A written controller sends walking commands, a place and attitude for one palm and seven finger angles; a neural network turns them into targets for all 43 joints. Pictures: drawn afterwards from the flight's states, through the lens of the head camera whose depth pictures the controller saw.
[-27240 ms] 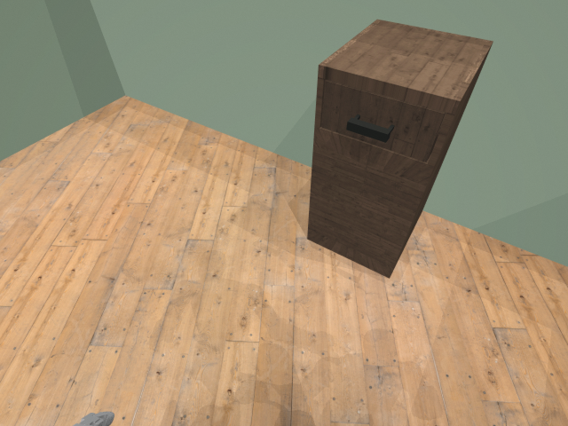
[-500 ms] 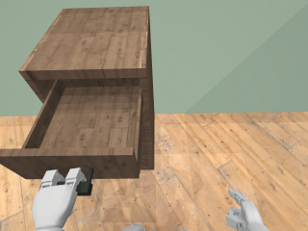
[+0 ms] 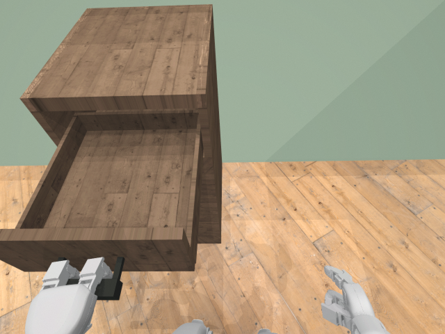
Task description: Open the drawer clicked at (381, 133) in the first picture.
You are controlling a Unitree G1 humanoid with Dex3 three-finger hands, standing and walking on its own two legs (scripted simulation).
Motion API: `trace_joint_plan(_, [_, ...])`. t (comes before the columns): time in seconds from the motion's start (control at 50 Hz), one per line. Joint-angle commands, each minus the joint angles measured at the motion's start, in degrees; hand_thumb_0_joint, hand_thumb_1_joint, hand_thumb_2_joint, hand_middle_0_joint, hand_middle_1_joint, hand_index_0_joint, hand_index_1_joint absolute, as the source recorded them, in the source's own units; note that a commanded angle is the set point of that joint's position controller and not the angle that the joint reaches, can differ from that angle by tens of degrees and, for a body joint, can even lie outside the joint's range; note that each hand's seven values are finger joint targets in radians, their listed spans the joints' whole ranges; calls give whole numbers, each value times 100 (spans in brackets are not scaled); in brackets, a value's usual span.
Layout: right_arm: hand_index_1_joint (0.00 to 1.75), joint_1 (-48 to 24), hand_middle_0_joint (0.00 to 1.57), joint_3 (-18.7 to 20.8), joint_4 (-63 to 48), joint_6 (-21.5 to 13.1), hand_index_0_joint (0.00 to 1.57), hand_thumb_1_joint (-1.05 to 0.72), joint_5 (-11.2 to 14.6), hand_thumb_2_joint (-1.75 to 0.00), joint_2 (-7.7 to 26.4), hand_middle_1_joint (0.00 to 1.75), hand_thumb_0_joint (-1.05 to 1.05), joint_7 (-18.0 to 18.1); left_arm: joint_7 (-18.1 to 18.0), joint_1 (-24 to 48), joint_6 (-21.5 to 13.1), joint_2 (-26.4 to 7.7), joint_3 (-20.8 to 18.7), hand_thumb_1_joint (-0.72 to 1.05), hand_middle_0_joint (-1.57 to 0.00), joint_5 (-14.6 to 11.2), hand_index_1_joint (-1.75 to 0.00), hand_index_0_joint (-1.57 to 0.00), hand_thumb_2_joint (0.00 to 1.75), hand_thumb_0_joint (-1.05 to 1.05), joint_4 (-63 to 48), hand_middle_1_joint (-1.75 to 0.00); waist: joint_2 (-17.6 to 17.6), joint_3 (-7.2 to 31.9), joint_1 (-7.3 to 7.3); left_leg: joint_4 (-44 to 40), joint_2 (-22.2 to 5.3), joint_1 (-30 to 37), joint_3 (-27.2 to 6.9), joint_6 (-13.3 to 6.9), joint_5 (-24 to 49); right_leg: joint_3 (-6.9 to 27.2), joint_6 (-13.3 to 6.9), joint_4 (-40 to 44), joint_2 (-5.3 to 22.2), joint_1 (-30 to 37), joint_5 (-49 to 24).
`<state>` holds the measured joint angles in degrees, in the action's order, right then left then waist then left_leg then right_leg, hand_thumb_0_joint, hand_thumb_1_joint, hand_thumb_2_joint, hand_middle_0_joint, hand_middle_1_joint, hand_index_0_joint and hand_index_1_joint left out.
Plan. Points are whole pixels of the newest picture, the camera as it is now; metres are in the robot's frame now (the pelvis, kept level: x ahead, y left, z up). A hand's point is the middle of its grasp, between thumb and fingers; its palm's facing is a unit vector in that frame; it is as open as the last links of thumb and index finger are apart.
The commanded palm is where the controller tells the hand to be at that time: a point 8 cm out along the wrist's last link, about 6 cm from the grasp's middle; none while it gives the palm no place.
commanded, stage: open the thumb to release the handle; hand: left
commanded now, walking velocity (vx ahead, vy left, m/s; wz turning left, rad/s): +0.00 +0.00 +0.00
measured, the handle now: (86, 275) +0.21 +0.26 +0.00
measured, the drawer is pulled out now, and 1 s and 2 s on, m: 0.30 0.30 0.30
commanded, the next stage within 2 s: lift the hand off the handle in 0.56 s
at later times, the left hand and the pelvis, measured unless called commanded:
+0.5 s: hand (83, 314) +0.16 +0.25 -0.02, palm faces -0.03 -0.08 -1.00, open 11.1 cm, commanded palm +0.13 +0.25 +0.04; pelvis -0.01 +0.00 +0.00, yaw +1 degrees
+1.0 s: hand (85, 309) +0.17 +0.25 -0.02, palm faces +0.00 -0.07 -1.00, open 13.7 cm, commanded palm +0.15 +0.24 +0.04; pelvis -0.02 +0.00 +0.00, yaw +2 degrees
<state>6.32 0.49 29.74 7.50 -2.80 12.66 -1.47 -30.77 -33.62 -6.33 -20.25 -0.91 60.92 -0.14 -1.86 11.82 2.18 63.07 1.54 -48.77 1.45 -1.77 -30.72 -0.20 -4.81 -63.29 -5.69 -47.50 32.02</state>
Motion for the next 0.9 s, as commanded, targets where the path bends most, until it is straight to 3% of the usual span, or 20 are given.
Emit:
trace_joint_plan(0.0, [30,-636,20,235,-958,-291,20,-90,-22,-90,568,30,0,16,-326,-1366,-48,-1002,-953,90,-40,-157,-135,-40,90,0,-1013,-135,30,971,440,-547,206,809,-226,-62,2024,606,107,980,281,900,-3048])
trace_joint_plan(0.02, [30,-628,20,236,-931,-293,20,-90,-19,-90,535,30,0,31,-336,-1464,-72,-975,-973,90,-40,-158,-135,-40,90,0,-887,-135,126,928,417,-534,199,706,-237,-74,2011,594,124,969,287,994,-3203])
trace_joint_plan(0.04, [30,-557,20,229,-811,-288,20,-90,-86,-90,676,30,0,41,-359,346,-22,-713,-405,90,-40,-32,-135,-40,90,0,-998,-135,256,767,-138,-324,165,614,-333,-103,1818,582,155,894,328,361,-2977])
trace_joint_plan(0.06, [30,-512,20,306,-809,-311,20,-90,-108,-90,642,30,0,57,-453,429,-99,-932,-765,83,-40,40,-134,-40,87,0,-1114,-134,40,1041,96,-329,161,730,-323,-74,1816,546,147,824,285,329,-2666])
trace_joint_plan(0.08, [30,-420,20,326,-804,-369,20,-90,-100,-90,626,30,0,69,-485,-53,-70,-786,-658,76,-39,83,-134,-39,84,0,-795,-134,-70,1059,117,-326,149,806,-306,-84,1854,375,127,804,254,344,-2564])
trace_joint_plan(0.12, [30,-410,20,348,-847,-369,20,-90,-91,-90,647,30,0,52,-483,-36,-16,-725,-561,62,-38,37,-132,-38,78,0,-919,-132,52,1216,108,-316,150,923,-294,-78,1921,395,127,831,258,346,-2588])
trace_joint_plan(0.16, [30,-412,20,317,-833,-337,20,-90,-76,-90,657,30,0,70,-474,46,60,-909,-696,48,-37,-8,-130,-37,72,0,-969,-130,212,1436,145,-311,177,946,-288,-67,1966,501,143,831,274,470,-2704])
trace_joint_plan(0.18, [30,-403,20,328,-862,-332,20,-90,-42,-90,634,30,0,98,-454,-146,113,-751,-556,41,-36,-12,-130,-36,69,0,-843,-130,175,1197,129,-368,166,855,-293,-83,1935,391,145,874,262,572,-2751])
trace_joint_plan(0.32, [30,-467,20,245,-860,-283,20,-90,44,-90,617,30,0,190,-333,56,307,-805,-414,-8,-33,-37,-124,-33,48,0,-664,-124,360,916,128,-554,166,759,-266,-100,1631,446,194,1140,294,765,-2473])
trace_joint_plan(0.36, [30,-514,20,204,-840,-268,20,-90,23,-90,630,30,0,189,-325,232,307,-909,-470,-22,-32,-32,-123,-32,42,0,-724,-123,324,1052,158,-585,176,780,-251,-95,1580,499,197,1153,314,782,-2356])
trace_joint_plan(0.38, [30,-471,20,224,-854,-282,20,-90,46,-90,615,30,0,196,-319,158,315,-774,-352,-29,-32,-8,-122,-32,39,0,-625,-122,212,831,118,-627,160,793,-274,-100,1559,411,170,1176,282,712,-2266])
trace_joint_plan(0.44, [30,-473,20,211,-876,-298,20,-90,39,-90,639,30,0,179,-297,274,308,-779,-336,-50,-30,-37,-120,-30,30,0,-659,-120,156,817,95,-679,135,895,-278,-114,1503,369,155,1247,283,653,-2067])
trace_joint_plan(0.56, [30,-534,20,210,-847,-293,20,-90,20,-90,630,30,0,170,-315,284,233,-887,-465,-50,-30,-8,-120,-30,30,0,-571,-120,181,866,156,-646,171,772,-267,-94,1398,484,168,1236,293,638,-1947])
trace_joint_plan(0.58, [30,-484,20,241,-858,-304,20,-90,35,-90,627,30,0,167,-308,332,248,-698,-265,-50,-30,13,-120,-30,30,0,-563,-120,60,700,84,-654,153,804,-279,-106,1394,391,151,1244,279,551,-1911])
trace_joint_plan(0.6, [30,-510,20,239,-846,-287,20,-90,19,-90,647,30,0,147,-328,532,245,-800,-326,-50,-30,44,-120,-30,30,0,-660,-120,-30,792,118,-678,152,903,-295,-81,1377,375,140,1223,269,410,-1688])
trace_joint_plan(0.64, [30,-450,20,243,-845,-307,20,-90,29,-90,645,30,0,159,-327,536,316,-616,-183,-50,-30,44,-120,-30,30,0,-326,-120,159,572,-6,-668,118,796,-313,-106,1267,286,145,1255,254,307,-1579])
trace_joint_plan(0.76, [30,-481,20,254,-802,-300,20,-90,25,-90,661,30,0,181,-368,978,397,-690,-120,-50,-30,98,-120,-30,30,0,-491,-120,114,1040,56,-655,133,927,-290,-99,1366,309,164,1195,279,421,-1649])
trace_joint_plan(0.78, [30,-437,20,280,-789,-304,20,-90,54,-90,648,30,0,205,-356,978,440,-602,-30,-50,-30,108,-120,-30,30,0,-341,-120,176,786,-12,-674,123,883,-308,-106,1296,289,161,1256,259,383,-1609])
trace_joint_plan(0.86, [30,-477,20,227,-753,-300,20,-90,56,-90,660,30,0,246,-325,1244,519,-725,-83,-50,-30,102,-120,-30,30,0,-339,-120,221,991,40,-741,132,922,-302,-104,1312,357,178,1297,272,523,-1610])
trace_joint_plan(0.88, [30,-440,20,259,-751,-311,20,-90,81,-90,648,30,0,260,-295,1318,545,-552,116,-50,-30,102,-120,-30,30,0,-295,-120,181,796,-52,-765,115,949,-306,-114,1258,307,172,1361,270,458,-1548])
